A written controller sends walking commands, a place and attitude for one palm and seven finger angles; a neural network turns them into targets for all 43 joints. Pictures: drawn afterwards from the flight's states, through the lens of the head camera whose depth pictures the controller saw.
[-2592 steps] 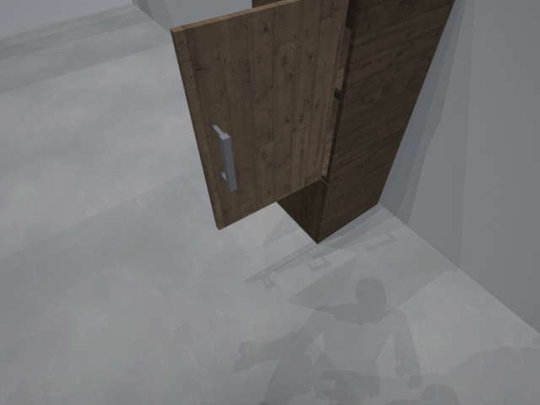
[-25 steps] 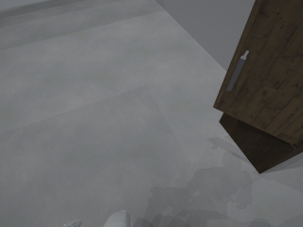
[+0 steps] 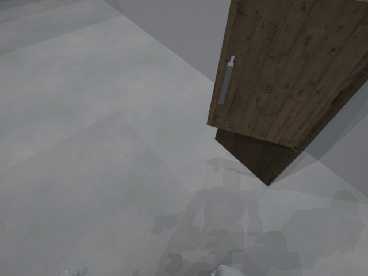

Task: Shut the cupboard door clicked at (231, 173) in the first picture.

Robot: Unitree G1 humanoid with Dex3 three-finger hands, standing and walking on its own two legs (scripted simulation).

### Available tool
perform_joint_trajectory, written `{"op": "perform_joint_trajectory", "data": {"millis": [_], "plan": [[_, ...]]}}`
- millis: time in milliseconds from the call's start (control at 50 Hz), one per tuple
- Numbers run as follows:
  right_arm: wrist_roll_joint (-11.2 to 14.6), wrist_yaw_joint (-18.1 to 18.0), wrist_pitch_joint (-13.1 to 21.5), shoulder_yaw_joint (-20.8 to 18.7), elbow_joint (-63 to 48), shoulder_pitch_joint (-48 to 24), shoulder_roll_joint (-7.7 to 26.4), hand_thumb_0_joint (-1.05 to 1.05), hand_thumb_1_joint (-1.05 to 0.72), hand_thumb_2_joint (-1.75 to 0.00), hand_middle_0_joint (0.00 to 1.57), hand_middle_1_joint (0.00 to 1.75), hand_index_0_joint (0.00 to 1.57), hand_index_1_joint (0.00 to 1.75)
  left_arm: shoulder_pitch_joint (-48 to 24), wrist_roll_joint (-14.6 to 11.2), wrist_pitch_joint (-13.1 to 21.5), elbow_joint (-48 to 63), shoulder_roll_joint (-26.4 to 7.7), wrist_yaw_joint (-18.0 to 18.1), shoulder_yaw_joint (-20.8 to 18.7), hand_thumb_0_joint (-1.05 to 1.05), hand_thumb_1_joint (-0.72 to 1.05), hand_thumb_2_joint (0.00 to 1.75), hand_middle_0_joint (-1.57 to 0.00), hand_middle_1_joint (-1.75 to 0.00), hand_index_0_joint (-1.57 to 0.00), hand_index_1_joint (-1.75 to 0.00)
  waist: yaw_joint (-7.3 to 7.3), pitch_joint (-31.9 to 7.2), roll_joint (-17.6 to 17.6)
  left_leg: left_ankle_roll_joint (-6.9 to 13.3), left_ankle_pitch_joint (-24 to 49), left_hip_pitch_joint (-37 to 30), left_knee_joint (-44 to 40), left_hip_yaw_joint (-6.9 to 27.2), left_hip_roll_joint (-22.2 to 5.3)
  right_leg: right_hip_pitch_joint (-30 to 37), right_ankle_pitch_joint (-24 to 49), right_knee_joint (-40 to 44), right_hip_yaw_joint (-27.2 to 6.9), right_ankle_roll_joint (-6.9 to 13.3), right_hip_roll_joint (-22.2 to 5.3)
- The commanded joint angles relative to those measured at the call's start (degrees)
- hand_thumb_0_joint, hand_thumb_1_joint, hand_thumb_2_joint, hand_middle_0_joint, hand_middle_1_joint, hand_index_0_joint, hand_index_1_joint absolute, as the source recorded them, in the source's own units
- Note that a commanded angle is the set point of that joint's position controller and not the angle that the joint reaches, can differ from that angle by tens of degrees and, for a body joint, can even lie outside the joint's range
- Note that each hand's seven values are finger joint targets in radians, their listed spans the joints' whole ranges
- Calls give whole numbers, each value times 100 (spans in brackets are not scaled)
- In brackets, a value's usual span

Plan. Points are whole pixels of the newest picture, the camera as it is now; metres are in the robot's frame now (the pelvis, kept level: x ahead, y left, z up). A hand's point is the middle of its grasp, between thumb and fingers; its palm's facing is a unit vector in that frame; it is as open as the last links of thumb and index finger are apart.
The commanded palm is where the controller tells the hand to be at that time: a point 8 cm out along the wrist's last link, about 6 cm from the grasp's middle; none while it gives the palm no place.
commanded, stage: turn to face it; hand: left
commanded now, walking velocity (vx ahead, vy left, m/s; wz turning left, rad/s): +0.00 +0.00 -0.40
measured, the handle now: (226, 81) +0.73 -0.10 -0.05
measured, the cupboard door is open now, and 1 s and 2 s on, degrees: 32 32 32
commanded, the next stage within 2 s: take the last steps up to it in 0.32 s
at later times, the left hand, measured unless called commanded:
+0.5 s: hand out of the picture +0.13 +0.17 -0.19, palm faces -0.15 -0.98 -0.16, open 7.4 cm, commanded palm none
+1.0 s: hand (168, 229) +0.24 +0.06 -0.16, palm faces -0.28 -0.94 -0.20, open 7.4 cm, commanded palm none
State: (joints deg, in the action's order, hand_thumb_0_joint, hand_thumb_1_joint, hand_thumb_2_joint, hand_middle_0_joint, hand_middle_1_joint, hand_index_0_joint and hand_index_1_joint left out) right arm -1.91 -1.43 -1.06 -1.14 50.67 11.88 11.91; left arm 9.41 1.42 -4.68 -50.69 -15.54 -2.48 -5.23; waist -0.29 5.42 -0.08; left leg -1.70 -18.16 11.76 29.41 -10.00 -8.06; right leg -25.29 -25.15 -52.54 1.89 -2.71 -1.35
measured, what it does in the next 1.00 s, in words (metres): walks ahead, turning right: right foot, then left foot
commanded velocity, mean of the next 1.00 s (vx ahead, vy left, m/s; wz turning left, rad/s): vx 0.17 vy -0.05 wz -0.16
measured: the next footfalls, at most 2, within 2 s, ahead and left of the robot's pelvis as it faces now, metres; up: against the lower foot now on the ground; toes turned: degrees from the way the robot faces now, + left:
right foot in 0.08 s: +0.04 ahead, -0.14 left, +0.00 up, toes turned -6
left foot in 0.44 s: +0.10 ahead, +0.10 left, +0.00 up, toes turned -6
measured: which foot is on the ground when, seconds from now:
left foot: down 0.00-0.08, up 0.10-0.42, down 0.44-0.92, up 0.94-1.00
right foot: up 0.00-0.06, down 0.08-0.46, up 0.48-0.90, down 0.92-1.00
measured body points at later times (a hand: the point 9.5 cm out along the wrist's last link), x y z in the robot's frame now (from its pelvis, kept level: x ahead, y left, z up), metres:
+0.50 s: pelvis +0.04 +0.00 -0.01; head +0.07 +0.02 +0.44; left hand +0.14 +0.22 -0.17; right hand +0.06 -0.26 -0.14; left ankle +0.06 +0.10 -0.74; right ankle -0.01 -0.13 -0.73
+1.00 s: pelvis +0.11 -0.09 -0.01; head +0.12 -0.11 +0.44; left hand +0.26 +0.11 -0.14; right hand -0.03 -0.30 -0.17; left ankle +0.07 +0.07 -0.69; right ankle +0.10 -0.19 -0.74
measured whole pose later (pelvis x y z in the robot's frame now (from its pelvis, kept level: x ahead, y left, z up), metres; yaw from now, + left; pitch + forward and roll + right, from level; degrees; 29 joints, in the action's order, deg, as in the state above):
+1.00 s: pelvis +0.11 -0.09 -0.01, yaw -15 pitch +0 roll +0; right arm -1.3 -0.2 -1.4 -2.4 64.0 23.1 11.5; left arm 9.5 1.4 1.8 -56.9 -9.5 -1.3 -2.9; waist 3.0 2.9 -2.3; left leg -0.5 -28.7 17.1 53.2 -3.8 -6.5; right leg -16.4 -15.0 -31.4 6.0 2.4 -0.6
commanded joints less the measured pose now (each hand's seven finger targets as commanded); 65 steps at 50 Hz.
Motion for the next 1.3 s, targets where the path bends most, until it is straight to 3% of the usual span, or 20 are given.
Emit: {"op": "perform_joint_trajectory", "data": {"millis": [0,40,60,80,120,200,320,380,400,440,460,560,700,840,860,900,1020,1220,1240,1280], "plan": [[18,-30,74,-433,-235,151,1389,0,-90,-90,20,30,20,30,-14,-38,222,492,-218,15,1,0,90,90,-20,-30,-20,-30,84,-850,-1295,635,3085,-535,-86,434,-1131,761,573,1525,378,163,149],[114,28,54,-419,-296,43,1195,0,-90,-90,20,30,20,30,820,13,334,216,-737,75,-96,0,90,90,-20,-30,-20,-30,-325,-1194,-113,97,1720,489,1310,12,-602,2387,2412,2966,-293,415,-373],[144,47,51,-269,-574,-233,644,0,-90,-90,20,30,20,30,1170,59,397,110,-1430,178,-231,0,90,90,-20,-30,-20,-30,-539,-1085,1951,-242,-1751,2139,2732,-182,381,3011,4495,3186,-2415,1025,-1854],[143,-27,-51,-236,-613,-318,820,0,-90,-90,20,30,20,30,1309,-42,379,58,-1507,255,-210,0,90,90,-20,-30,-20,-30,-562,-1157,1731,-204,-2096,2179,3574,729,366,2519,4880,3247,-2631,1525,-2250],[135,-31,-79,-252,-460,-263,726,0,-90,-90,20,30,20,30,584,-13,369,228,-1149,322,-164,0,90,90,-20,-30,-20,-30,-217,-737,1523,-183,-1310,2599,4029,1096,241,2120,3347,3435,-2281,1487,-1733],[101,43,-74,-227,-139,52,690,0,-90,-90,20,30,20,30,199,-27,430,314,-716,350,2,0,90,90,-20,-30,-20,-30,64,-1049,974,-290,-469,1906,3441,939,294,1870,4080,3109,-1191,1272,-1155],[131,24,-28,-177,-123,-75,505,0,-90,-90,20,30,20,30,361,30,403,155,-813,349,-53,0,90,90,-20,-30,-20,-30,-71,-916,777,-256,-564,1317,1662,738,521,1744,3687,3088,-1562,1437,-1245],[137,-17,51,-160,82,479,480,0,-90,-90,20,30,20,30,124,-23,354,115,-743,348,-47,0,90,90,-20,-30,-20,-30,205,-899,698,-195,557,137,17,669,633,1162,3063,2698,-1509,1069,-970],[127,-28,110,-173,168,658,630,0,-90,-90,20,30,20,30,134,-63,335,122,-546,336,1,0,90,90,-20,-30,-20,-30,251,-926,289,-109,1080,-539,-587,862,411,691,2497,2389,-1284,792,-666],[-4,-64,161,-296,104,891,1435,0,-90,-90,20,30,20,30,334,-99,294,183,-124,277,108,0,90,90,-20,-30,-20,-30,296,-886,-1816,834,1158,-587,-1432,3133,-1603,-177,-882,474,-220,246,344],[-64,-71,122,-274,48,855,1466,0,-90,-90,20,30,20,30,218,-42,279,263,-231,242,58,0,90,90,-20,-30,-20,-30,335,-687,-1243,1178,-53,-145,-1675,3304,-1778,-246,-975,-339,-464,300,238],[-39,-119,322,-149,170,800,907,0,-90,-90,20,30,20,30,112,37,332,-5,-142,46,19,0,90,90,-20,-30,-20,-30,194,-340,-981,728,947,-620,-1654,1886,-945,-1019,396,-1138,-405,196,-3],[-37,-80,381,-252,575,1397,854,0,-90,-90,20,30,20,30,-334,31,357,32,107,-25,119,0,90,90,-20,-30,-20,-30,378,-245,-821,907,958,-988,-1808,1326,-1069,-982,803,126,-58,159,-206],[-14,12,297,-304,761,1087,863,0,-90,-90,20,30,20,30,260,11,476,-302,14,-10,68,0,90,90,-20,-30,-20,-30,0,-293,-559,671,308,258,-1032,865,-820,1471,1242,2316,397,330,95],[20,46,303,-275,760,1018,775,0,-90,-90,20,30,20,30,838,20,535,-515,-163,28,19,0,90,90,-20,-30,-20,-30,-281,-485,-96,463,241,654,-351,529,-462,2298,1236,2734,227,418,27],[117,106,306,-132,440,681,240,0,-90,-90,20,30,20,30,1902,-3,639,-888,-1059,189,-148,0,90,90,-20,-30,-20,-30,-691,-842,2002,139,-2010,2422,2442,69,557,3331,-330,4136,-2692,1309,-2072],[17,134,175,-185,788,858,116,0,-90,-90,20,30,20,30,516,-35,731,-653,-46,306,133,0,90,90,-20,-30,-20,-30,153,-254,555,74,-288,1717,2953,720,76,1383,1208,4280,-774,1356,-1382],[33,129,338,-90,739,646,23,0,-90,-90,20,30,20,30,866,-65,789,-1053,-72,315,177,0,90,90,-20,-30,-20,-30,221,-418,473,88,841,269,-59,344,486,1646,2409,3406,-421,1175,-1110],[24,115,395,-137,860,944,208,0,-90,-90,20,30,20,30,925,-56,759,-1061,61,311,197,0,90,90,-20,-30,-20,-30,321,-485,-32,169,1394,-475,-303,623,379,1152,2136,2769,-256,972,-839],[-33,9,417,-245,960,1566,916,0,-90,-90,20,30,20,30,1044,-117,752,-938,360,294,289,0,90,90,-20,-30,-20,-30,479,-838,-1456,1141,2332,-1622,-972,2691,-1373,-101,43,866,489,495,52]]}}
